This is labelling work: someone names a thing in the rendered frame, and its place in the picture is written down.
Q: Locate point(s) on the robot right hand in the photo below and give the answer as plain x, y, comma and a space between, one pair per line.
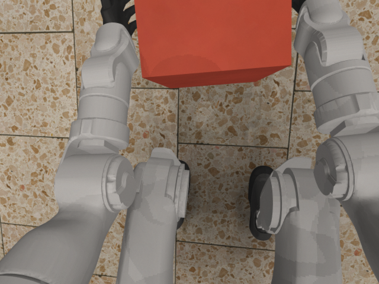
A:
296, 4

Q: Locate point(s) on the robot left thigh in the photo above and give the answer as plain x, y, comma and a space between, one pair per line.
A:
147, 250

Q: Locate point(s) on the robot left hand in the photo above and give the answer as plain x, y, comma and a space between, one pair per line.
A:
112, 11

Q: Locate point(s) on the robot left forearm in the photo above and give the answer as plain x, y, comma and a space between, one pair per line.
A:
101, 125

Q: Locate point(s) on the robot left upper arm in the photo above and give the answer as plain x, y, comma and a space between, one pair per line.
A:
90, 189

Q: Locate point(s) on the robot right upper arm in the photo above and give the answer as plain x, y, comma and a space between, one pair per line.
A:
347, 169

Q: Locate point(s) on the right robot shin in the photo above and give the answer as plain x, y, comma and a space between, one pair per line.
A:
293, 162

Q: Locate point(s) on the robot right forearm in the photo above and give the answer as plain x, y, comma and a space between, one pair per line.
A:
338, 70

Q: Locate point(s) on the carton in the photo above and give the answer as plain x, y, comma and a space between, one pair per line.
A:
187, 43

